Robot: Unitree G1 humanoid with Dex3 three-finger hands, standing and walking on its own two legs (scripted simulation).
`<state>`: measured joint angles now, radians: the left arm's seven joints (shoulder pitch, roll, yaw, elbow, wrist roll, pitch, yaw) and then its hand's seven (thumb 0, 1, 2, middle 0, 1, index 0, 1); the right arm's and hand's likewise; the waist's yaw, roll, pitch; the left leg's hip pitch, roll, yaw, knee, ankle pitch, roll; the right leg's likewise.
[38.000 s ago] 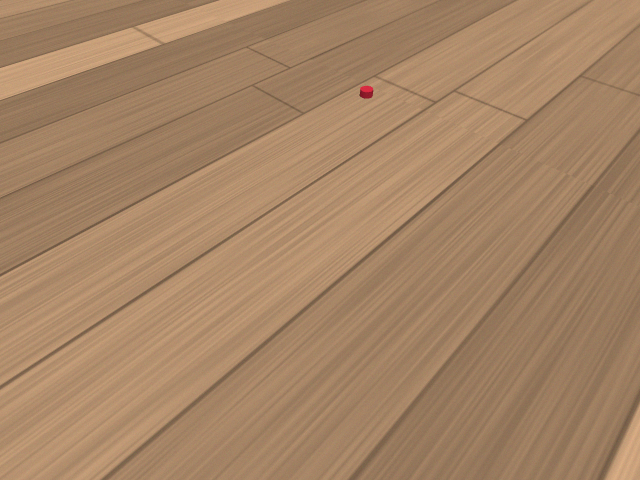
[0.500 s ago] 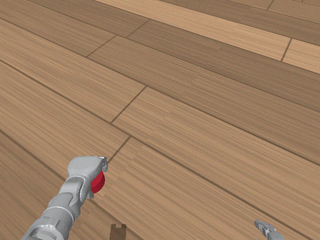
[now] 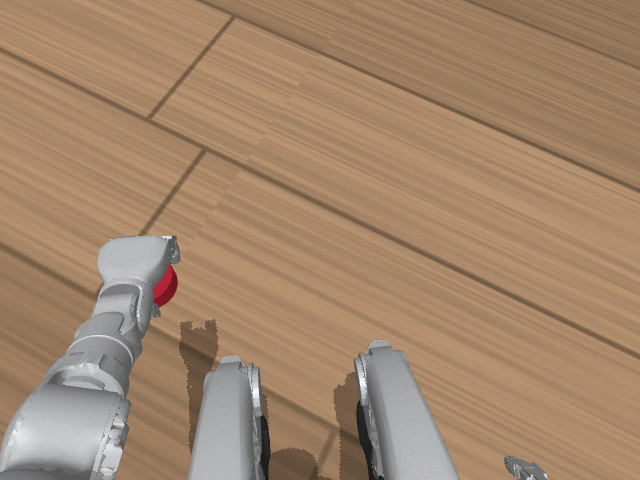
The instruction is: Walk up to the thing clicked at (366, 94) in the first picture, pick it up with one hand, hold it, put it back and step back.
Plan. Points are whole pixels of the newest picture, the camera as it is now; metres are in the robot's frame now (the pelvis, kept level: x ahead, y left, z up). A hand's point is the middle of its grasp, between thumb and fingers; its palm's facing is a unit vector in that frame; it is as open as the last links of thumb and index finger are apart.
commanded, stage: crouch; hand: left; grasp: from above
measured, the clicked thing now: (147, 280) +0.41 +0.23 -0.17
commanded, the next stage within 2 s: lower in 1.06 s
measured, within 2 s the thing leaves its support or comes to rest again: neither
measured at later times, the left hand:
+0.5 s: hand (175, 293) +0.42 +0.23 -0.30, palm faces -0.47 -0.02 -0.88, open 9.6 cm
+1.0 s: hand (185, 295) +0.43 +0.22 -0.37, palm faces -0.46 -0.02 -0.89, open 9.6 cm
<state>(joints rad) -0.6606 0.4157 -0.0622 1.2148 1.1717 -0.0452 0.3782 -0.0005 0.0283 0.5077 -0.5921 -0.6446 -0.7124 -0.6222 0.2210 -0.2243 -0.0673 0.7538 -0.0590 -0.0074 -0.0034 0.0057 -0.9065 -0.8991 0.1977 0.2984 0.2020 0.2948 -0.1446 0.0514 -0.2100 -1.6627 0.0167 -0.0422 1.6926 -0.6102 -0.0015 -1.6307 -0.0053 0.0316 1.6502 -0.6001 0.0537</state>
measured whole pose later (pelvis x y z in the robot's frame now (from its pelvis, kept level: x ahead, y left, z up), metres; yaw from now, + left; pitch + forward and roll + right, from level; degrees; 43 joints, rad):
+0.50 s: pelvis -0.01 -0.01 -0.12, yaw -2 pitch +38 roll -5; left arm -0.82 0.54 0.03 1.32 1.22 -0.10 0.42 0.00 0.00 0.54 -0.62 -0.63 -0.74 -0.61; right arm 0.13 -0.25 -0.03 0.74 -0.11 -0.07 0.08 0.00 -0.91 -0.90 0.20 0.30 0.20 0.29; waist -0.19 0.01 -0.16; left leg -2.08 0.01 -0.11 2.11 -0.69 -0.03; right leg -2.04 0.01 0.00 2.06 -0.69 0.05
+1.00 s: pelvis -0.02 -0.01 -0.19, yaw -3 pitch +36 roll -6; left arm -0.92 0.62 0.07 1.47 1.26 -0.16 0.46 0.00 0.02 0.49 -0.62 -0.62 -0.74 -0.60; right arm 0.15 -0.25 0.01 0.78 -0.14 -0.07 0.12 0.00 -0.91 -0.90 0.20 0.30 0.20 0.30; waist -0.23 0.00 -0.10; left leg -2.26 0.00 -0.13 2.31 -0.69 -0.04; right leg -2.21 0.03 -0.01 2.25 -0.67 0.06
